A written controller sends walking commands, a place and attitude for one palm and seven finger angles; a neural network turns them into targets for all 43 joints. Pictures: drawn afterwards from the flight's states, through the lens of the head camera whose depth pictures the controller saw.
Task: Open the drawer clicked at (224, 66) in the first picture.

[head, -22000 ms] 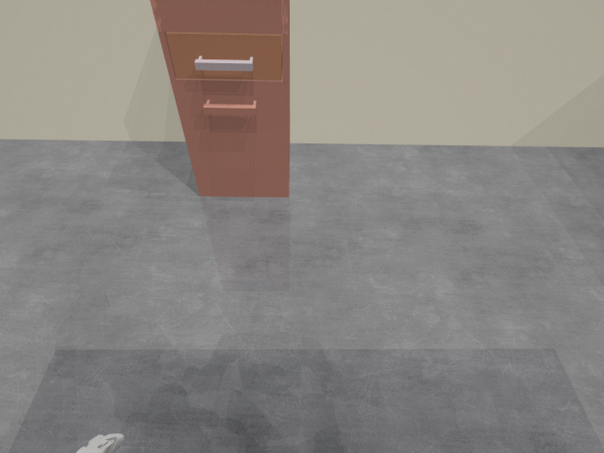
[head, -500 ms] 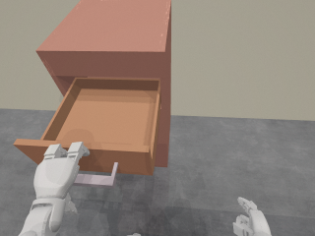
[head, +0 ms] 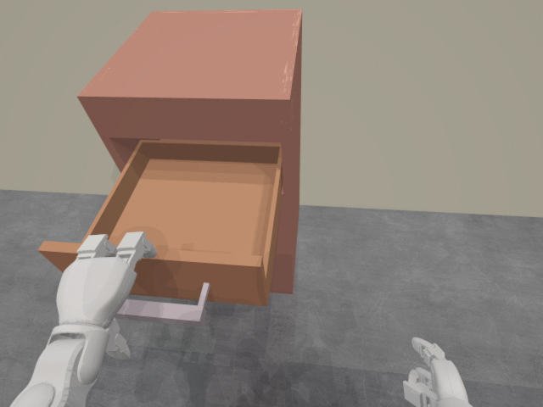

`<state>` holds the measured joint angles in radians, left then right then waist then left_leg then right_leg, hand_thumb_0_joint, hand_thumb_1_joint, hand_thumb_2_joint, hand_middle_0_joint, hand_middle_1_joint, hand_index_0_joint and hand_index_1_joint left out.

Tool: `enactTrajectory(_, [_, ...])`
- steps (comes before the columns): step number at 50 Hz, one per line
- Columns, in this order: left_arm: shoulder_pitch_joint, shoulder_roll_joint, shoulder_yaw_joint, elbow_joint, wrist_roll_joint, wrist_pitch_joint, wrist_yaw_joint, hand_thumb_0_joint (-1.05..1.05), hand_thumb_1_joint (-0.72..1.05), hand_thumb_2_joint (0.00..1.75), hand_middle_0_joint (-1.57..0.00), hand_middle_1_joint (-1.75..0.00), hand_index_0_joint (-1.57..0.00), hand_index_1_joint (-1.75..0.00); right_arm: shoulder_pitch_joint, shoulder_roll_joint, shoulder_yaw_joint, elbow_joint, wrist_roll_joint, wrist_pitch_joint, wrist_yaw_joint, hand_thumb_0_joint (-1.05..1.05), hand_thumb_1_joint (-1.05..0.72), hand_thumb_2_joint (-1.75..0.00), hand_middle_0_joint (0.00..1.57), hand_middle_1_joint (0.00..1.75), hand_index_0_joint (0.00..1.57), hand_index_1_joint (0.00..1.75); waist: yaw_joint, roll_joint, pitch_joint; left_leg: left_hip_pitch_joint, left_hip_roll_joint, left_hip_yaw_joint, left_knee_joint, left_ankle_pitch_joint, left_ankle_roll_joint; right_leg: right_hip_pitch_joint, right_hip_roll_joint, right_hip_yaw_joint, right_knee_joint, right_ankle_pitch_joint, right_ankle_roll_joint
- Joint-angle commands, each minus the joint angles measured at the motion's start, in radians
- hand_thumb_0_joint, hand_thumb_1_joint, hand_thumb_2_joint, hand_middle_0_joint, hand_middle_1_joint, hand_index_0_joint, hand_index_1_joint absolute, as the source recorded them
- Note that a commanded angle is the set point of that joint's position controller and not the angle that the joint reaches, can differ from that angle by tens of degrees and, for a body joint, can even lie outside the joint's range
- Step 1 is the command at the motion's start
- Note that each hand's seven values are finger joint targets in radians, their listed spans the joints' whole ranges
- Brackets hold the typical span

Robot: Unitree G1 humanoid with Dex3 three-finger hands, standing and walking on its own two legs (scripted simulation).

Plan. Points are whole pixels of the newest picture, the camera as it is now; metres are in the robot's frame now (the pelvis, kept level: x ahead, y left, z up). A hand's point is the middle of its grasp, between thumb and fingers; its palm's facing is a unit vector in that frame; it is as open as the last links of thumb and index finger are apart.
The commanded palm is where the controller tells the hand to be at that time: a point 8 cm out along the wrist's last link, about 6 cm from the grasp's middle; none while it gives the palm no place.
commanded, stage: lift the hand off the handle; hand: left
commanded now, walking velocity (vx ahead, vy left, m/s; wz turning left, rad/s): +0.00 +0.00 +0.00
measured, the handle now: (153, 298) +0.29 +0.26 -0.07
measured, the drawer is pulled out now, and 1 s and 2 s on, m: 0.30 0.30 0.30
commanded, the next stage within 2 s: draw the hand back to the body in 0.62 s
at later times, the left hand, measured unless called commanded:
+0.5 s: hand (100, 286) +0.24 +0.26 +0.08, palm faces +0.07 -0.06 -1.00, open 13.8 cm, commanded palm +0.22 +0.26 +0.13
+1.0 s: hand (87, 290) +0.23 +0.27 +0.10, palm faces +0.05 -0.07 -1.00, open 13.8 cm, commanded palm +0.20 +0.26 +0.15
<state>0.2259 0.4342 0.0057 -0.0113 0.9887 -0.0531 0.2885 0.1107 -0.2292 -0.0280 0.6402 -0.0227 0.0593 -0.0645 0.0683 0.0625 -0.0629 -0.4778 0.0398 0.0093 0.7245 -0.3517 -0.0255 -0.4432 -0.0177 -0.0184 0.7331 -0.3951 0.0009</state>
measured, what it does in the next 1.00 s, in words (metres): stands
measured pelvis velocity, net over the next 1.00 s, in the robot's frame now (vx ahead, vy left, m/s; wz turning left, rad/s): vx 0.01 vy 0.00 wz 0.01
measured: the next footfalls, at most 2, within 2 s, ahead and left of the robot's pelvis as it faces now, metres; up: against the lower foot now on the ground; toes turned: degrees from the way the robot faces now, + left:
none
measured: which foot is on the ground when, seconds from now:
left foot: down 0.00-1.00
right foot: down 0.00-1.00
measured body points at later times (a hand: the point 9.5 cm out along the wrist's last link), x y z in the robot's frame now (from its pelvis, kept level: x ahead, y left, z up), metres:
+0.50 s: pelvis +0.01 +0.00 +0.01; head +0.03 -0.03 +0.46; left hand +0.23 +0.26 +0.13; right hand +0.22 -0.22 -0.09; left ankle +0.01 +0.14 -0.71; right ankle -0.01 -0.12 -0.71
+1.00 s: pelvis +0.01 +0.00 +0.02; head +0.03 -0.04 +0.46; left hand +0.22 +0.27 +0.15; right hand +0.22 -0.21 -0.09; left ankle +0.01 +0.14 -0.71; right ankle -0.01 -0.12 -0.71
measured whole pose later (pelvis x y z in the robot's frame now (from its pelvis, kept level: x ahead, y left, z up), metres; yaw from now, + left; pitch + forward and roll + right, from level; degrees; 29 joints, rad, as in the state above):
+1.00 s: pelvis +0.01 +0.00 +0.02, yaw +0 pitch +2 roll +0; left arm 0.30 0.48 0.05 -0.19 0.91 0.01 0.15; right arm 0.09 -0.24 -0.01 0.64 -0.01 0.08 -0.05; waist 0.10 0.09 -0.02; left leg -0.32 0.03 0.01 0.57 -0.29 -0.02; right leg -0.28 -0.02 -0.02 0.57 -0.33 0.01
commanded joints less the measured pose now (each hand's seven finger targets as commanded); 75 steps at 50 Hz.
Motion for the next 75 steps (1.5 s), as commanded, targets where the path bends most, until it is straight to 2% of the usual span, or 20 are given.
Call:
enactTrajectory(1, [-0.104, 0.211, 0.159, -0.183, -0.014, 0.036, 0.038, 0.0, -0.5, 0.3, -0.3, -1.2, -0.3, -1.2, -0.115, -0.101, -0.028, -0.157, 0.003, -0.041, 0.0, 0.0, -0.9, -0.9, 0.2, 0.3, 0.2, 0.3, 0.015, -0.031, -0.202, 0.148, -0.065, 0.024, -0.101, 0.251, 0.038, 0.079, 0.041, -0.015, -0.129, 0.314, -0.018])
enactTrajectory(10, [-0.134, 0.204, 0.117, -0.256, -0.048, 0.05, -0.045, 0.0, -0.5, 0.3, -0.3, -1.2, -0.3, -1.2, -0.127, -0.11, -0.023, -0.164, 0.004, -0.044, -0.006, 0.0, -0.9, -0.9, 0.2, 0.3, 0.2, 0.3, 0.002, -0.043, -0.182, 0.202, -0.067, 0.024, -0.137, 0.272, 0.047, 0.119, 0.038, -0.017, -0.176, 0.33, -0.012])
enactTrajectory(15, [-0.116, 0.256, 0.179, -0.281, -0.041, 0.017, -0.053, 0.0, -0.5, 0.3, -0.3, -1.2, -0.3, -1.2, -0.129, -0.105, -0.02, -0.161, -0.002, -0.043, -0.006, 0.0, -0.9, -0.9, 0.2, 0.3, 0.2, 0.3, 0.021, -0.023, -0.174, 0.215, -0.067, 0.024, -0.148, 0.288, 0.044, 0.137, 0.036, -0.017, -0.187, 0.337, -0.015])
enactTrajectory(17, [-0.079, 0.242, 0.18, -0.299, -0.047, 0.011, -0.046, 0.0, -0.5, 0.3, -0.3, -1.2, -0.3, -1.2, -0.13, -0.098, -0.02, -0.163, 0.001, -0.042, -0.001, 0.0, -0.9, -0.9, 0.2, 0.3, 0.2, 0.3, 0.03, -0.005, -0.186, 0.223, -0.067, 0.023, -0.151, 0.311, 0.042, 0.151, 0.037, -0.02, -0.181, 0.355, -0.017])
enactTrajectory(20, [-0.113, 0.256, 0.198, -0.297, -0.054, 0.014, -0.041, 0.0, -0.5, 0.3, -0.3, -1.2, -0.3, -1.2, -0.137, -0.104, -0.021, -0.159, 0.004, -0.038, -0.002, 0.0, -0.9, -0.9, 0.2, 0.3, 0.2, 0.3, 0.02, -0.006, -0.169, 0.222, -0.066, 0.024, -0.157, 0.311, 0.038, 0.149, 0.038, -0.018, -0.195, 0.353, -0.016])
enactTrajectory(24, [-0.147, 0.202, 0.13, -0.307, -0.057, 0.038, -0.051, 0.0, -0.5, 0.3, -0.3, -1.2, -0.3, -1.2, -0.137, -0.101, -0.02, -0.163, 0.009, -0.041, 0.002, 0.0, -0.9, -0.9, 0.2, 0.3, 0.2, 0.3, 0.01, -0.006, -0.17, 0.247, -0.064, 0.023, -0.173, 0.306, 0.04, 0.138, 0.04, -0.03, -0.203, 0.328, -0.014])
enactTrajectory(28, [-0.142, 0.198, 0.108, -0.297, -0.059, 0.06, -0.086, 0.0, -0.5, 0.3, -0.3, -1.2, -0.3, -1.2, -0.144, -0.108, -0.014, -0.168, 0.009, -0.04, 0.003, 0.0, -0.9, -0.9, 0.2, 0.3, 0.2, 0.3, 0.014, -0.051, -0.164, 0.249, -0.066, 0.023, -0.188, 0.312, 0.044, 0.16, 0.038, -0.032, -0.215, 0.339, -0.01])
enactTrajectory(31, [-0.139, 0.187, 0.089, -0.304, -0.053, 0.067, -0.106, 0.0, -0.5, 0.3, -0.3, -1.2, -0.3, -1.2, -0.148, -0.106, -0.005, -0.171, 0.007, -0.035, 0.01, 0.0, -0.9, -0.9, 0.2, 0.3, 0.2, 0.3, 0.016, -0.038, -0.152, 0.251, -0.064, 0.023, -0.198, 0.32, 0.042, 0.169, 0.035, -0.034, -0.22, 0.337, -0.012])
enactTrajectory(40, [-0.071, 0.282, 0.223, -0.361, -0.054, 0.034, -0.081, 0.0, -0.5, 0.3, -0.3, -1.2, -0.3, -1.2, -0.164, -0.1, -0.01, -0.168, 0.004, -0.029, 0.008, 0.0, -0.9, -0.9, 0.2, 0.3, 0.2, 0.3, 0.049, -0.002, -0.182, 0.269, -0.064, 0.027, -0.201, 0.353, 0.036, 0.224, 0.036, -0.017, -0.231, 0.39, -0.021])
enactTrajectory(49, [-0.07, 0.233, 0.152, -0.388, -0.088, 0.051, -0.115, 0.0, -0.5, 0.3, -0.3, -1.2, -0.3, -1.2, -0.165, -0.108, -0.01, -0.175, 0.011, -0.035, 0.007, 0.0, -0.9, -0.9, 0.2, 0.3, 0.2, 0.3, 0.02, -0.024, -0.139, 0.278, -0.065, 0.028, -0.215, 0.311, 0.042, 0.192, 0.032, -0.028, -0.251, 0.347, -0.008])
enactTrajectory(53, [-0.028, 0.27, 0.188, -0.41, -0.095, 0.036, -0.137, 0.0, -0.5, 0.3, -0.3, -1.2, -0.3, -1.2, -0.166, -0.112, -0.005, -0.181, 0.006, -0.036, 0.002, 0.0, -0.9, -0.9, 0.2, 0.3, 0.2, 0.3, 0.03, -0.06, -0.145, 0.279, -0.067, 0.027, -0.215, 0.307, 0.046, 0.206, 0.028, -0.026, -0.255, 0.352, -0.004])
enactTrajectory(55, [-0.006, 0.292, 0.22, -0.441, -0.1, 0.029, -0.135, 0.0, -0.5, 0.3, -0.3, -1.2, -0.3, -1.2, -0.181, -0.113, -0.002, -0.187, 0.009, -0.036, 0.002, 0.0, -0.9, -0.9, 0.2, 0.3, 0.2, 0.3, 0.038, -0.027, -0.146, 0.283, -0.062, 0.023, -0.217, 0.313, 0.041, 0.218, 0.028, -0.024, -0.259, 0.354, -0.01])
enactTrajectory(66, [0.111, 0.288, 0.261, -0.496, -0.131, 0.047, -0.128, 0.0, -0.5, 0.3, -0.3, -1.2, -0.3, -1.2, -0.171, -0.111, 0.003, -0.202, 0.016, -0.03, 0.016, 0.0, -0.9, -0.9, 0.2, 0.3, 0.2, 0.3, 0.044, -0.015, -0.129, 0.279, -0.054, 0.03, -0.218, 0.332, 0.036, 0.226, 0.018, -0.029, -0.257, 0.382, -0.004])
enactTrajectory(67, [0.079, -0.066, 0.226, -0.429, -0.847, 0.017, -0.148, 0.0, -0.47, 0.32, -0.3, -1.18, -0.3, -1.18, -0.078, -0.051, 0.004, -0.231, 0.034, -0.092, -0.007, 0.0, -0.9, -0.9, 0.2, 0.3, 0.2, 0.3, -0.065, -0.106, -0.032, 0.398, -0.011, 0.035, -0.237, 0.275, 0.065, 0.256, 0.043, -0.057, -0.298, 0.352, -0.011])
enactTrajectory(68, [0.093, 0.021, 0.25, -0.45, -0.891, -0.009, -0.153, 0.0, -0.43, 0.33, -0.29, -1.15, -0.29, -1.15, -0.085, -0.085, 0.011, -0.223, 0.032, -0.135, -0.02, 0.0, -0.9, -0.9, 0.2, 0.3, 0.2, 0.3, -0.045, -0.104, -0.042, 0.405, -0.005, 0.034, -0.257, 0.234, 0.059, 0.26, 0.036, -0.051, -0.307, 0.301, -0.003])
enactTrajectory(69, [0.101, 0.045, 0.276, -0.447, -0.89, -0.021, -0.146, 0.0, -0.4, 0.34, -0.29, -1.13, -0.29, -1.13, -0.091, -0.079, 0.017, -0.216, 0.031, -0.158, -0.029, 0.0, -0.9, -0.9, 0.2, 0.3, 0.2, 0.3, -0.036, -0.053, -0.03, 0.406, -0.011, 0.036, -0.266, 0.216, 0.056, 0.257, 0.037, -0.047, -0.318, 0.271, -0.005])
enactTrajectory(70, [0.116, 0.065, 0.317, -0.499, -0.957, -0.04, -0.144, 0.0, -0.36, 0.36, -0.29, -1.11, -0.29, -1.11, -0.1, -0.082, 0.027, -0.216, 0.025, -0.169, -0.046, 0.0, -0.9, -0.9, 0.2, 0.3, 0.2, 0.3, -0.022, -0.138, -0.031, 0.404, -0.013, 0.023, -0.286, 0.221, 0.055, 0.274, 0.033, -0.055, -0.347, 0.267, 0.0])
enactTrajectory(71, [0.068, 0.067, 0.31, -0.553, -0.973, -0.058, -0.141, 0.0, -0.32, 0.37, -0.29, -1.09, -0.29, -1.09, -0.102, -0.083, 0.032, -0.217, 0.022, -0.187, -0.056, 0.0, -0.9, -0.9, 0.2, 0.3, 0.2, 0.3, -0.025, -0.123, -0.04, 0.416, -0.016, 0.031, -0.297, 0.24, 0.056, 0.286, 0.021, -0.052, -0.356, 0.284, 0.004])
enactTrajectory(73, [0.043, 0.071, 0.318, -0.631, -0.988, -0.083, -0.13, 0.0, -0.26, 0.4, -0.28, -1.04, -0.28, -1.04, -0.093, -0.078, 0.036, -0.212, 0.012, -0.227, -0.067, 0.0, -0.9, -0.9, 0.2, 0.3, 0.2, 0.3, -0.015, -0.034, -0.065, 0.443, -0.021, 0.03, -0.316, 0.281, 0.049, 0.31, 0.013, -0.048, -0.358, 0.309, -0.001])
enactTrajectory(75, [0.07, 0.09, 0.344, -0.645, -0.995, -0.087, -0.122, 0.0, -0.18, 0.43, -0.28, -1.0, -0.28, -1.0, -0.083, -0.079, 0.041, -0.189, 0.006, -0.253, -0.066, 0.0, -0.9, -0.9, 0.2, 0.3, 0.2, 0.3, -0.007, 0.078, -0.021, 0.431, -0.027, 0.035, -0.333, 0.303, 0.038, 0.318, 0.01, -0.043, -0.381, 0.322, -0.01])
